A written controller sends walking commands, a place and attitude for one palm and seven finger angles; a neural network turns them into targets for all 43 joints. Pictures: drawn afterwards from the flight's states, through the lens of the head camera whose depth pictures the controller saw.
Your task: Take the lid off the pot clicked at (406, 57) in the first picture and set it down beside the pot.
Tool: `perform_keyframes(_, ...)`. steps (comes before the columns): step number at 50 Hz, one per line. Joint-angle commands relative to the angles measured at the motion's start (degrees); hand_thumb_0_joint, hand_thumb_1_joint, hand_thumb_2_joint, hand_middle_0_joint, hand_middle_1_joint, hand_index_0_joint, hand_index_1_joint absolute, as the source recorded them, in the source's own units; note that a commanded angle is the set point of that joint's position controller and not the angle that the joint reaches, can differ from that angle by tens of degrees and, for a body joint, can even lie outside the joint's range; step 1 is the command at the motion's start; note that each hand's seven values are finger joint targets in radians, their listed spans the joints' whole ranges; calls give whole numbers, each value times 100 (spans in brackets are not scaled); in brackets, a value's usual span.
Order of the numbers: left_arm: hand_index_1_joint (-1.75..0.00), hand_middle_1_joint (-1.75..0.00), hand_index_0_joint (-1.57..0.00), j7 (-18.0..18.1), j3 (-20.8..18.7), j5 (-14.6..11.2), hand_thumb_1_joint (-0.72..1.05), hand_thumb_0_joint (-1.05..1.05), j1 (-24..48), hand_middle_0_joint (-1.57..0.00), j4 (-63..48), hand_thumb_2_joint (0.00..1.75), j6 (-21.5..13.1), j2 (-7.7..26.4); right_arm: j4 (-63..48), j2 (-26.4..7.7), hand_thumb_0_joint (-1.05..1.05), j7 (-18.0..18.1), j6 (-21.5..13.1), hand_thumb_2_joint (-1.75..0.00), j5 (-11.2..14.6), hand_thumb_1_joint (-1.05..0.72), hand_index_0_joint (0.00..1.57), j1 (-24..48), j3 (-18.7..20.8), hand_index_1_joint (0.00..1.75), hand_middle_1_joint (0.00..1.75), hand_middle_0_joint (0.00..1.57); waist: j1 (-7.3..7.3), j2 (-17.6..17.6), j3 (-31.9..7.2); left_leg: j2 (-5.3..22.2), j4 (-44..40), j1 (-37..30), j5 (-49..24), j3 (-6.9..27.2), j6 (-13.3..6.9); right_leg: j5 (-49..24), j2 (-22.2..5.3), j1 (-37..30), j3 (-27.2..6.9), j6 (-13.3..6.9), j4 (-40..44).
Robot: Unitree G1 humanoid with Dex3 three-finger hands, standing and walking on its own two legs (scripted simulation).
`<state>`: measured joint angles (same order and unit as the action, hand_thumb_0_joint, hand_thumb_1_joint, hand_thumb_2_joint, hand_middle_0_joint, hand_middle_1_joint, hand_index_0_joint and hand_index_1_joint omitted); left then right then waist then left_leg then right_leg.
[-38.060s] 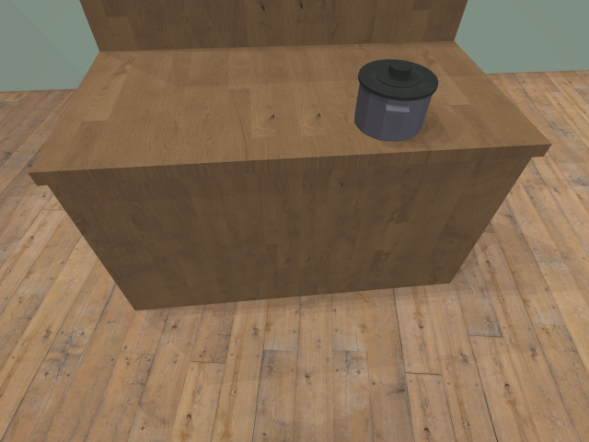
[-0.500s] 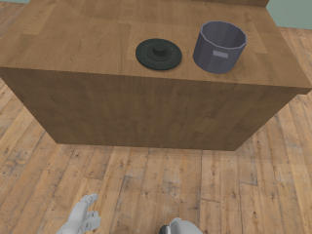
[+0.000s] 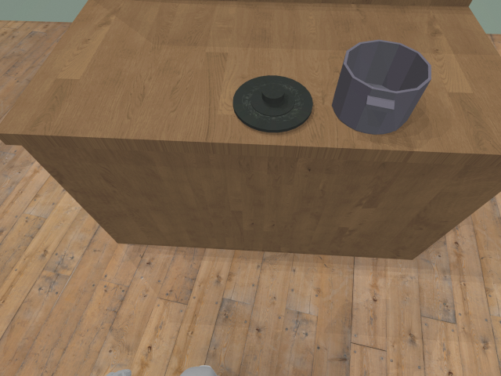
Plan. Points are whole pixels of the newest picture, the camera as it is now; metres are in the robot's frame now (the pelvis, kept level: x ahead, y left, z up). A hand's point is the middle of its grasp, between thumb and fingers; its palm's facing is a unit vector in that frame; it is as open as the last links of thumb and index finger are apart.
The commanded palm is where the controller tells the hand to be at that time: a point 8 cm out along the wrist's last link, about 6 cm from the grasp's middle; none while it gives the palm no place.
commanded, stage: stop stepping back and stand still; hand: left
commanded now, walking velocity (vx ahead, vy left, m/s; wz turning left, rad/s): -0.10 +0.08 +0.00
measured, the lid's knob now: (273, 93) +0.68 -0.02 -0.01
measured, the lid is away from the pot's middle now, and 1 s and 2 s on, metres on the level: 0.23 0.23 0.23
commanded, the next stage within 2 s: let the arm hang, fingers relaxed in 0.40 s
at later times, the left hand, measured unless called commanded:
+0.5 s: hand out of the picture +0.05 +0.19 -0.16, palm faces +0.03 -0.97 -0.22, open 7.4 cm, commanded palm none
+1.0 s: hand out of the picture +0.03 +0.18 -0.16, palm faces +0.03 -0.98 -0.20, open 7.3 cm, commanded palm none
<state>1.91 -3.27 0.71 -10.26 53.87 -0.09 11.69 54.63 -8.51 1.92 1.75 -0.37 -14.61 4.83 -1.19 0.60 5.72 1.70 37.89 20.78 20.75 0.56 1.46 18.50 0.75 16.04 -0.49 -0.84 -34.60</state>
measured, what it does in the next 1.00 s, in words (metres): steps on the spot: left foot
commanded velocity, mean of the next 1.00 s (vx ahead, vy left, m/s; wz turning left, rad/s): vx -0.01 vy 0.01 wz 0.00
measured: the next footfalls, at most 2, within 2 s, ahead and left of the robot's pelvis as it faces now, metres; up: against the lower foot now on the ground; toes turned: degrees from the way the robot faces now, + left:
left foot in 0.22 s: +0.03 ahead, +0.12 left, +0.00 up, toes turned +2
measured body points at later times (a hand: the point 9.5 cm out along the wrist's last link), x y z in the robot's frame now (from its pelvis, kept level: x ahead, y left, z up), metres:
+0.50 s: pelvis +0.01 +0.01 +0.01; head +0.03 +0.00 +0.46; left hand +0.05 +0.24 -0.14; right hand +0.07 -0.21 -0.14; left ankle -0.01 +0.12 -0.73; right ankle -0.03 -0.11 -0.73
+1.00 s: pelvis +0.02 +0.01 +0.01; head +0.04 +0.01 +0.46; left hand +0.03 +0.24 -0.15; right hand -0.01 -0.20 -0.15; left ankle -0.01 +0.12 -0.73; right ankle -0.03 -0.11 -0.73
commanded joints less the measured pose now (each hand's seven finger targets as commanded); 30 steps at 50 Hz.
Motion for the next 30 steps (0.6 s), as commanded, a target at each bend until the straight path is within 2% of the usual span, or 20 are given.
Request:
perform_keyframes(1,-30,-30,-20,108,-126,84,90,0,-148,-20,-223,90,-83,717,-238,-326,0,-21,29,-90,33,-90,20,-281,145,30,30,20,-36,-1093,-967,-119,1560,443,1060,173,-126,-4710,-1657,-1000,-1372,-896,986)
perform_keyframes(2,-30,-30,-20,144,-140,64,90,0,-203,-20,-166,90,-65,676,-237,-335,0,-25,44,-90,27,-90,20,-135,130,30,30,20,13,-1093,-776,-88,1712,668,992,158,-134,-4878,-1556,-1073,-1341,-838,964)
perform_keyframes(4,-30,-30,-20,186,-131,75,90,0,-363,-20,-86,90,-80,578,-288,-387,0,-38,-1,-90,25,-90,20,124,91,30,30,20,81,-1105,-584,-55,1411,856,1029,91,-132,-5427,-1534,-1308,-1298,-909,878)
perform_keyframes(6,-30,-30,-20,176,-152,87,90,0,-376,-20,-57,90,-90,629,-247,-376,0,-61,-42,-90,40,-90,20,89,64,30,30,20,22,-950,-668,-69,485,541,770,-64,-125,-5291,-1473,-1434,-1142,-889,766)
perform_keyframes(8,-30,-30,-20,150,-160,34,90,0,-377,-20,-26,90,-85,692,-78,-338,0,-85,-90,-90,44,-90,20,-199,51,30,30,20,-69,-792,-808,-166,-823,-243,-345,-211,-150,-4868,-1279,-1335,-927,-632,495)
perform_keyframes(9,-30,-30,-20,137,-153,-15,90,0,-379,-20,-28,90,-79,638,-17,-428,0,-80,-133,-90,30,-90,20,-402,53,30,30,20,-143,-639,-961,-72,-1386,-908,-1546,-95,-237,-4268,-1084,-1022,-746,-401,232)
perform_keyframes(10,-30,-30,-20,115,-120,-56,90,0,-532,-20,-72,90,-55,473,-42,-691,0,-56,-189,-90,-15,-90,20,-379,87,30,30,20,-63,112,-1172,582,-1390,-1679,-3163,561,-528,-2959,-699,-320,-403,-102,-88)
perform_keyframes(11,-30,-30,-20,120,-34,-66,90,0,-662,-20,-72,90,-26,263,-93,-911,0,-10,-196,-90,-37,-90,20,-317,105,30,30,20,21,790,-1298,1291,-1195,-2022,-4560,1258,-1013,-768,-401,142,-41,123,-166)
perform_keyframes(12,-30,-30,-20,141,27,-29,90,0,-622,-20,-30,90,5,160,-128,-909,0,-2,-177,-90,-64,-90,20,-319,86,30,30,20,-43,1020,-1160,1577,-1435,-1863,-4729,1304,-1334,1054,-265,207,-20,144,-574)
perform_keyframes(13,-30,-30,-20,123,16,-25,90,0,-460,-20,2,90,43,199,-75,-817,0,30,-188,-90,-80,-90,20,-247,42,30,30,20,-48,1124,-975,1462,-1653,-1674,-4589,1272,-1434,1386,-216,276,-97,152,-846)
perform_keyframes(16,-30,-30,-20,64,38,-29,90,0,-393,-20,99,90,39,178,-48,-706,0,70,-207,-90,-83,-90,20,-112,-38,30,30,20,51,1038,-715,1218,-1533,-1527,-4825,932,-1310,988,-302,187,-111,125,-559)
perform_keyframes(17,-30,-30,-20,38,55,-7,90,0,-514,-20,164,90,2,174,-19,-688,0,64,-211,-90,-63,-90,20,-77,-49,30,30,20,124,733,-785,1073,-1377,-1561,-4709,744,-1143,505,-284,-78,-40,115,5)
perform_keyframes(18,-30,-30,-20,29,61,-1,90,0,-717,-20,248,90,-37,169,-12,-694,0,62,-208,-90,-30,-90,20,-15,-55,30,30,20,201,434,-947,844,-1156,-1622,-4216,563,-915,-360,-286,-390,-97,106,714)
perform_keyframes(19,-30,-30,-20,45,50,20,90,0,-810,-20,313,90,-88,277,-20,-608,0,50,-209,-90,14,-90,20,14,-52,30,30,20,171,-100,-961,525,-948,-1449,-3350,355,-622,-1596,-445,-607,-442,19,1079)
perform_keyframes(20,-30,-30,-20,60,49,12,90,0,-721,-20,311,90,-130,392,-10,-548,0,21,-202,-90,34,-90,20,-41,-46,30,30,20,66,-380,-916,353,-986,-1292,-2449,190,-453,-2190,-749,-690,-701,-98,1156)
perform_keyframes(21,-30,-30,-20,53,74,-6,90,0,-509,-20,270,90,-129,460,34,-507,0,-17,-184,-90,30,-90,20,-108,-49,30,30,20,-14,-413,-713,253,-1211,-1159,-1497,167,-383,-1787,-907,-539,-762,-167,1288)
perform_keyframes(22,-30,-30,-20,45,82,-7,90,0,-366,-20,215,90,-100,491,59,-471,0,-52,-168,-90,8,-90,20,-115,-44,30,30,20,-23,-91,-375,217,-1468,-1000,-878,262,-400,-936,-868,-247,-740,-181,1413)
perform_keyframes(23,-30,-30,-20,37,74,22,90,0,-375,-20,260,90,-104,426,106,-417,0,-57,-169,-90,-22,-90,20,-88,-36,30,30,20,-19,-357,-260,226,-1383,-1030,-1114,244,-425,-1010,-728,-185,-686,-162,1358)
perform_keyframes(25,-30,-30,-20,50,104,12,90,0,-449,-20,344,90,-128,310,204,-458,0,-51,-169,-90,-25,-90,20,-155,-45,30,30,20,-26,-723,-207,241,-1335,-1137,-1311,175,-424,-1192,-686,-193,-648,-150,1419)
perform_keyframes(30,-30,-30,-20,46,73,-12,90,0,-556,-20,413,90,-135,320,405,-467,0,-35,-239,-90,-32,-90,20,-301,-99,30,30,20,29,-196,-421,307,-1402,-1209,-1767,187,-456,-1576,-627,-512,-482,-152,1255)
